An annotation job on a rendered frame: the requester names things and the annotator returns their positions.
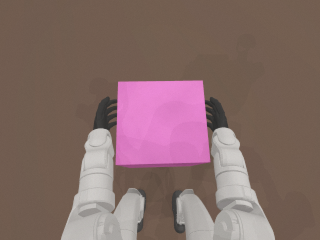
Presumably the robot left upper arm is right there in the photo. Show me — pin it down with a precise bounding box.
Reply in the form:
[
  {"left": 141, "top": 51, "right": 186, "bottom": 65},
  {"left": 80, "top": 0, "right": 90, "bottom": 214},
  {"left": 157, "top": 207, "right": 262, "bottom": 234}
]
[{"left": 61, "top": 211, "right": 123, "bottom": 240}]

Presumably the robot left thigh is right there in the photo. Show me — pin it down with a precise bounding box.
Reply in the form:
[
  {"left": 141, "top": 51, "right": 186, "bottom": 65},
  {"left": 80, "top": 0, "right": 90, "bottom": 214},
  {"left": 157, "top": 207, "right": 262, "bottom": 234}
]
[{"left": 113, "top": 193, "right": 145, "bottom": 240}]

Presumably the left robot forearm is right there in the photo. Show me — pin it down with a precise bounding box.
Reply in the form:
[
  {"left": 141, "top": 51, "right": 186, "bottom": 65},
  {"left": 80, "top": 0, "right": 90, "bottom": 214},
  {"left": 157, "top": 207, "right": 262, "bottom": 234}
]
[{"left": 61, "top": 128, "right": 115, "bottom": 240}]

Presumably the left robot hand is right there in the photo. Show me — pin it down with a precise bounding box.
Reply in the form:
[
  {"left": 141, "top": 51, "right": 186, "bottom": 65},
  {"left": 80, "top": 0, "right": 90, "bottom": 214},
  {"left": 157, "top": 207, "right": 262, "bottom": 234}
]
[{"left": 93, "top": 96, "right": 118, "bottom": 131}]

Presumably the right robot hand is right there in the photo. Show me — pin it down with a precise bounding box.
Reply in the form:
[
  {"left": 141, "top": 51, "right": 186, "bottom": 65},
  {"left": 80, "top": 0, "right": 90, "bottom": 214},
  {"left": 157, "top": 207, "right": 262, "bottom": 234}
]
[{"left": 204, "top": 97, "right": 229, "bottom": 133}]

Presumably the robot right shin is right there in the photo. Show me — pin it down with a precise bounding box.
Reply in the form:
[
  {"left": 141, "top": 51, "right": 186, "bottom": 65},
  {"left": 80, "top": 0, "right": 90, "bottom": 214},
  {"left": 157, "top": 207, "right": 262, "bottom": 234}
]
[{"left": 176, "top": 189, "right": 194, "bottom": 225}]

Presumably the carton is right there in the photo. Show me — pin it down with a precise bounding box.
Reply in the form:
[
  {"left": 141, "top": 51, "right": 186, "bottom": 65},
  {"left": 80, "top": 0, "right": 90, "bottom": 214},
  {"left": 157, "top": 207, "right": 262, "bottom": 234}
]
[{"left": 115, "top": 80, "right": 211, "bottom": 168}]

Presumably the robot right upper arm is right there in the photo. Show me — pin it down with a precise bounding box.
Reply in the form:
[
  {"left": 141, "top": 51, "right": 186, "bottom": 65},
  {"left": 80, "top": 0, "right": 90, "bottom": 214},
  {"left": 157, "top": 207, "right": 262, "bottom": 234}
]
[{"left": 212, "top": 208, "right": 275, "bottom": 240}]

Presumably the right robot forearm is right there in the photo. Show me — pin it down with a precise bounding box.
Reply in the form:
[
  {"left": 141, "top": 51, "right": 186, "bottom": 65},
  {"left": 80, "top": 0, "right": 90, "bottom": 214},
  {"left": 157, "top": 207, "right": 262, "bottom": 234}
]
[{"left": 211, "top": 127, "right": 275, "bottom": 239}]

